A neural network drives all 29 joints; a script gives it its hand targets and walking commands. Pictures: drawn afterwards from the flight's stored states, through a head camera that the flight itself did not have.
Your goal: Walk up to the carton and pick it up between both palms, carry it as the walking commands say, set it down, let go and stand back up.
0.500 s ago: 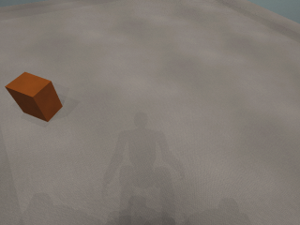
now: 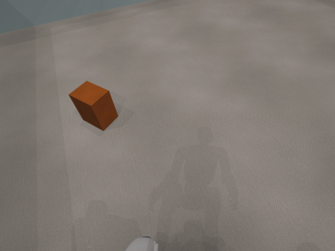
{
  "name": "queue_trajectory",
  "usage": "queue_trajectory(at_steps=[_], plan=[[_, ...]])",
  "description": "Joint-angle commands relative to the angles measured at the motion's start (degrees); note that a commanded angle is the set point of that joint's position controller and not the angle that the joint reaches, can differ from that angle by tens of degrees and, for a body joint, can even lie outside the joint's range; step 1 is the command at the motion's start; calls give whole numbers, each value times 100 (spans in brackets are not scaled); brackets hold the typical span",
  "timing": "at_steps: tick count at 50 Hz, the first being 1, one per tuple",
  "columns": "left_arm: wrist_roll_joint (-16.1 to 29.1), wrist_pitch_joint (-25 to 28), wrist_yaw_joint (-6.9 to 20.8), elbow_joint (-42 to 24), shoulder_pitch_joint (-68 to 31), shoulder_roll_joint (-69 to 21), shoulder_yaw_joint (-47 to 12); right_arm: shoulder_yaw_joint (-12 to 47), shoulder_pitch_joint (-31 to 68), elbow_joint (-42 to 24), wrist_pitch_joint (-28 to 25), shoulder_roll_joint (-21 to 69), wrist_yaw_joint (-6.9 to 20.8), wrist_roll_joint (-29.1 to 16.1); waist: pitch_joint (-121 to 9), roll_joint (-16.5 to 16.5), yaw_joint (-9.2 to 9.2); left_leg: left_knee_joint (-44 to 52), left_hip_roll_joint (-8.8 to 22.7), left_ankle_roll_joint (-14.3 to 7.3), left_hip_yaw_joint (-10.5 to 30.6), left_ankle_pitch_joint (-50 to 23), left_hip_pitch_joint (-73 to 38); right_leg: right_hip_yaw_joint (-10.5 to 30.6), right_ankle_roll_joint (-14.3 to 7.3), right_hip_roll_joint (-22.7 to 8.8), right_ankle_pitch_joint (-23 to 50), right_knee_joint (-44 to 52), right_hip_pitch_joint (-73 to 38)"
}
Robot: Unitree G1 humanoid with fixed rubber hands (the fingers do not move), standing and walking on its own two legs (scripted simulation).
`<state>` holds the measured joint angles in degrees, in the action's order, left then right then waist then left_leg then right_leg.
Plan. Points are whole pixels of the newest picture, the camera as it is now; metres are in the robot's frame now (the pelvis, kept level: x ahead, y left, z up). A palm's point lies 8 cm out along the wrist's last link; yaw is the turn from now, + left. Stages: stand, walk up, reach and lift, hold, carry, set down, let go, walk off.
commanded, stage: walk up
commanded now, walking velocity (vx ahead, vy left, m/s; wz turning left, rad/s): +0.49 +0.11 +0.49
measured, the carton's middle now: (95, 106) +1.20 +0.61 -0.64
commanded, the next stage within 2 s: none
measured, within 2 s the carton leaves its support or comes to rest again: neither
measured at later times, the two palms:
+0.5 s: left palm out of the picture +0.16 +0.36 -0.15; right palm (200, 184) +0.33 -0.08 -0.13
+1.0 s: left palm (59, 162) +0.42 +0.38 -0.12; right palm (190, 125) +0.58 -0.07 -0.15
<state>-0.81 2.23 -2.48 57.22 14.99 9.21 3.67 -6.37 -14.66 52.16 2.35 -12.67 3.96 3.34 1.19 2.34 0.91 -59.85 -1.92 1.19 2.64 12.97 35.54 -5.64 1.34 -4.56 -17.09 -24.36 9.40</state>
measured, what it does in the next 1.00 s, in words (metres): walks ahead, turning left: left foot, then right foot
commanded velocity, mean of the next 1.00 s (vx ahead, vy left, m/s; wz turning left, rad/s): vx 0.51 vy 0.02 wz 0.36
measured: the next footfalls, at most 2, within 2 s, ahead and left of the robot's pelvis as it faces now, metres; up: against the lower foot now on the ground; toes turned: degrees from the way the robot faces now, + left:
left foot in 0.28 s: +0.22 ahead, +0.22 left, +0.00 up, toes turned +18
right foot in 0.78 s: +0.58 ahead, +0.07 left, +0.00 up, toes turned +11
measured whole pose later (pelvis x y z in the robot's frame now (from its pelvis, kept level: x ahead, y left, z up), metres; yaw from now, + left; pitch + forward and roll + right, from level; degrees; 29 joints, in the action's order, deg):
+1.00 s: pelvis +0.48 +0.16 +0.00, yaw +22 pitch -1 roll +2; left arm -2.0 4.2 0.0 59.1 16.1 8.1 3.1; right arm -4.1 -16.2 60.2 -1.0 -14.1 2.0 2.2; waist 2.6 2.2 0.7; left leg -66.8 4.6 -0.2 -1.7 12.1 29.5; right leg -9.3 0.4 -7.1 -12.1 -26.1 12.9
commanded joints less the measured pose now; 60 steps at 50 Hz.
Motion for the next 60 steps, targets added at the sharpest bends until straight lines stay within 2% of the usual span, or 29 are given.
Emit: queue_trajectory(at_steps=[1,4,7,10,12,13,14,15,16,17,18,19,22,25,28,35,37,38,39,40,41,42,43,45,47,49,52,56,60], plan=[[-10,257,70,-168,199,849,176,-26,-19,-370,-227,-171,145,-97,20,-1189,-30,-943,488,-11,27,-486,930,745,-261,-1421,-922,1532,-694],[-93,328,222,35,603,735,164,78,590,-477,-229,-94,131,-172,794,-1536,-279,-201,550,0,-326,-553,617,175,-233,-1228,-1190,1941,10],[-167,380,244,163,923,737,127,139,1477,-746,-245,-69,167,-114,1181,-1397,-468,1032,628,24,-760,-541,383,-243,-335,-1233,-761,2024,-93],[-139,378,201,250,1237,965,147,161,1884,-866,-300,-68,192,-69,1025,-1381,-589,2084,599,-58,-1160,-73,-96,-440,-450,-1387,730,1657,-678],[-112,312,168,327,1444,1183,185,137,1627,-782,-342,-201,136,-12,578,-1425,-519,2547,370,-232,-1401,732,-666,-598,-461,-1525,2349,792,-1102],[-101,273,165,353,1465,1256,199,109,1212,-639,-376,-278,78,-15,260,-1325,-347,2808,131,-325,-1568,893,-1247,-723,-450,-1516,3305,21,-1137],[-85,240,175,342,1375,1248,190,34,323,-309,-445,-419,-1,-18,-316,-999,85,3179,-131,-452,-1656,451,-2514,-923,-368,-1350,3952,-1255,-816],[-95,270,200,197,1199,1190,171,-101,-840,50,-530,-880,-120,27,-1153,-528,624,2908,402,-750,-827,286,-4489,-913,-147,-1160,3301,-2781,563],[-100,354,308,-228,979,597,1,-250,-1802,287,-566,-1743,-241,7,-1885,1558,896,3456,2285,-1317,1949,486,-6300,-720,132,-457,-674,-4671,2813],[-26,418,347,-462,366,694,72,-254,-2201,420,-514,-1942,-330,-203,-2022,1281,913,4499,2761,-1596,3465,302,-6119,142,112,12,-1409,-5181,3496],[57,428,354,-444,-146,971,150,-166,-1820,432,-497,-1615,-369,-200,-1484,330,912,4343,2478,-1358,2771,191,-5301,412,51,-400,-824,-5273,3471],[53,429,368,-337,-130,835,113,-90,-1168,314,-526,-1405,-392,-89,-912,94,665,4125,2258,-1177,2059,-474,-4743,348,-13,-556,-531,-5286,3549],[-100,258,419,-21,545,388,8,89,-181,95,-634,-730,-351,-168,-296,166,86,4419,1743,-1021,980,-770,-2903,475,-5,-751,-87,-4279,2476],[-149,41,449,-169,400,379,26,187,-41,82,-708,-618,-362,-224,277,497,-119,5018,1658,-1094,725,-40,-2122,279,185,-667,175,-3458,2288],[-146,-17,494,-512,-397,459,68,249,-184,156,-751,-631,-390,-237,764,388,-39,5295,1597,-1043,633,213,-1938,168,339,-581,771,-2361,2335],[-21,88,530,-894,-1414,541,88,256,-750,568,-798,-662,-405,-238,681,401,160,4773,1531,-857,522,-1377,-2897,62,164,-206,1325,-943,1898],[-2,163,469,-783,-1075,631,112,258,-730,650,-785,-695,-412,-228,338,403,-40,4111,1377,-715,385,-2335,-2932,0,41,-22,1156,-592,970],[5,231,405,-543,-343,799,177,271,-786,757,-750,-663,-401,-238,-170,167,-412,3070,999,-611,131,-2568,-2738,-68,-43,76,1204,-339,-165],[-68,296,317,-330,739,1288,301,307,-950,787,-722,-593,-381,-322,-957,-393,-862,1490,573,-483,-201,-1386,-1797,686,-248,-751,997,-228,-1834],[-207,302,258,-155,1623,1968,435,355,-1286,645,-726,-226,-392,-354,-1858,-1984,-922,-226,93,-289,-446,1726,-652,2828,-589,-2507,941,170,-2996],[-154,232,223,-10,1695,2174,474,239,-1427,731,-694,-360,-427,-293,-1883,-1976,-886,-999,185,-288,-39,1752,-164,3775,-902,-2689,525,717,-2794],[-104,221,245,73,1417,1700,365,195,-1013,713,-688,-468,-368,-219,-1370,-1335,-750,-1350,433,-262,180,1273,-131,3531,-792,-2405,20,947,-1998],[-149,251,244,2,810,1259,247,217,-747,686,-685,-286,-324,-209,-736,-987,-537,-1365,685,-272,95,820,12,2723,-615,-2172,-36,921,-1355],[-121,250,183,-95,333,982,192,260,-756,779,-581,-35,-265,-115,-337,-740,-277,-1165,936,-181,68,102,-234,1819,-482,-1934,1098,880,-534],[-119,261,160,34,524,971,178,250,-734,704,-449,38,-195,-75,-174,-910,-128,-1030,897,-149,-15,-83,-389,1167,-413,-1755,2164,822,-143],[-96,285,201,32,613,824,134,287,-690,668,-325,120,-128,-113,-27,-1171,-19,-759,855,-132,-243,-297,-267,590,-329,-1463,1830,990,54],[-92,281,200,68,819,811,112,327,-168,417,-207,153,-37,-114,436,-1304,-41,37,994,0,-459,-681,-4,391,-378,-1397,833,1463,382],[-135,307,175,76,877,884,129,363,666,72,-258,88,70,-97,777,-1276,-131,1620,1092,190,-650,-985,-197,224,-472,-1440,369,1784,451],[-160,279,160,234,1101,1120,221,303,975,-37,-387,-85,97,-139,571,-1257,-270,2570,949,119,-920,-707,-1078,105,-453,-1556,200,1570,182]])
